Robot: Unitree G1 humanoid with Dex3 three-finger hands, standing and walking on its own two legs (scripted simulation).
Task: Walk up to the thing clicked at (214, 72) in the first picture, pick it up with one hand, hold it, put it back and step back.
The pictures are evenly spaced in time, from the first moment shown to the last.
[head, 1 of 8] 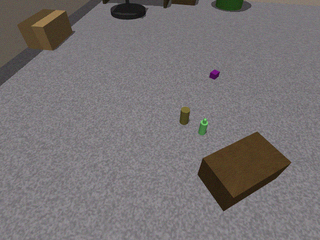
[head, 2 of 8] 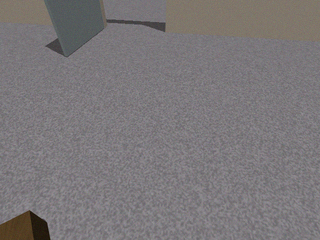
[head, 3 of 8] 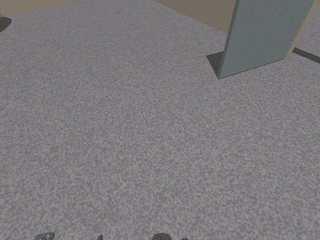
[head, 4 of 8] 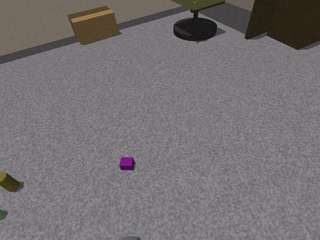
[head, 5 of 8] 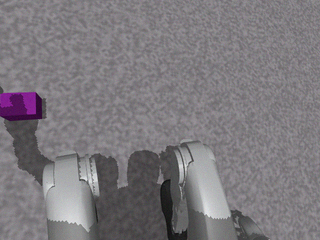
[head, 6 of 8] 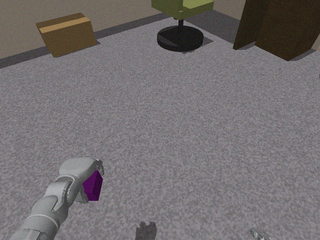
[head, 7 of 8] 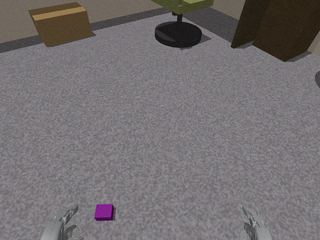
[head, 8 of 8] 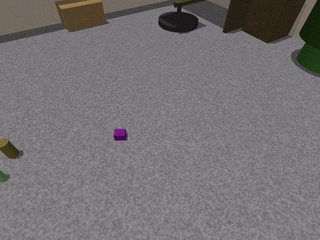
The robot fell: no
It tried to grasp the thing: yes
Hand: left
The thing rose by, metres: 0.69
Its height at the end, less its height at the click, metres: +0.00
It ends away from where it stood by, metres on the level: 0.02
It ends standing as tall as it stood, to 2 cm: yes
